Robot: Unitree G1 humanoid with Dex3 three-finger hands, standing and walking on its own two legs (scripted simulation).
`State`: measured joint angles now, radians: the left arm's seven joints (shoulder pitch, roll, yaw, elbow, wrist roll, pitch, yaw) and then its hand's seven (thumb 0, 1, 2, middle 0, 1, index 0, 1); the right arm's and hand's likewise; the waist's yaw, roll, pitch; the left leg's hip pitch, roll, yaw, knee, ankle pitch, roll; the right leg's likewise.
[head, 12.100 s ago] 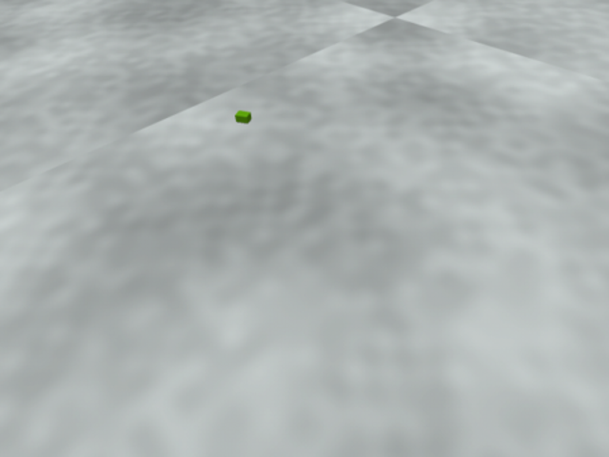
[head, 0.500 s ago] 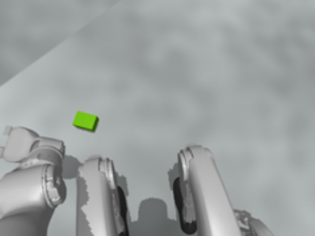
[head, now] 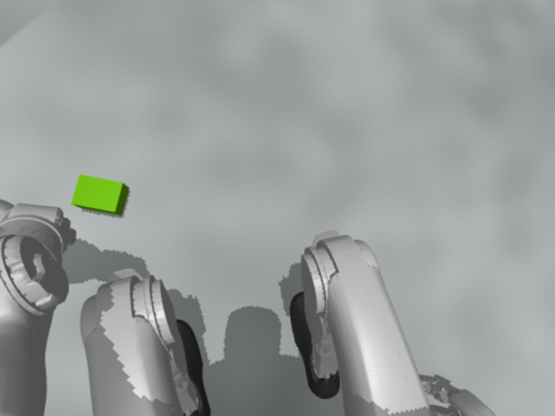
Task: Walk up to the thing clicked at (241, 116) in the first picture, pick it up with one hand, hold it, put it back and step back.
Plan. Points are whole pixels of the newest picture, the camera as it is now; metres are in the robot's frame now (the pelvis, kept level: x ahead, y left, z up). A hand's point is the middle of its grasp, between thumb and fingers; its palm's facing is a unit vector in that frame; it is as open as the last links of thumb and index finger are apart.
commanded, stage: rise first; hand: left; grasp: from above
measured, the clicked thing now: (101, 195) +0.49 +0.27 -0.32
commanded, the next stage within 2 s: none
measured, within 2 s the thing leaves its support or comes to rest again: neither
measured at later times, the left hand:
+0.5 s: hand (36, 220) +0.42 +0.32 -0.19, palm faces -0.05 -0.44 -0.90, open 13.8 cm
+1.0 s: hand (44, 210) +0.44 +0.31 -0.20, palm faces -0.03 -0.44 -0.90, open 14.0 cm
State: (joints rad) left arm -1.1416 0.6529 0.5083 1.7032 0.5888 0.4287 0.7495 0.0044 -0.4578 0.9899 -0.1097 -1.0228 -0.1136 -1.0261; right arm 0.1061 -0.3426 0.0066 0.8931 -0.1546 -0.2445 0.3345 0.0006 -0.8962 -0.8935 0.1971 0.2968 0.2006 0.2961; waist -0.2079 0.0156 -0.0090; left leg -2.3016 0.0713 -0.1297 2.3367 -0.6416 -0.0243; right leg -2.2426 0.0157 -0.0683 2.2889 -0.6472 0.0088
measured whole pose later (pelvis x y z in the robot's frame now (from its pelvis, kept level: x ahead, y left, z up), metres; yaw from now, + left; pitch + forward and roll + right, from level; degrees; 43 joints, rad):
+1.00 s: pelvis +0.00 +0.01 -0.01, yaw -4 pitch +31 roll -9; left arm -1.22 0.80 0.50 1.72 0.56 0.48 0.80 0.00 -0.50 0.99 -0.10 -1.00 -0.09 -1.02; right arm 0.11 -0.37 0.11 0.88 -0.18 -0.24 0.43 0.00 -0.91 -0.90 0.20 0.30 0.20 0.30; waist -0.30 -0.02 0.12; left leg -2.31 0.07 -0.21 2.42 -0.67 -0.03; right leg -2.21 0.03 -0.13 2.31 -0.65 0.02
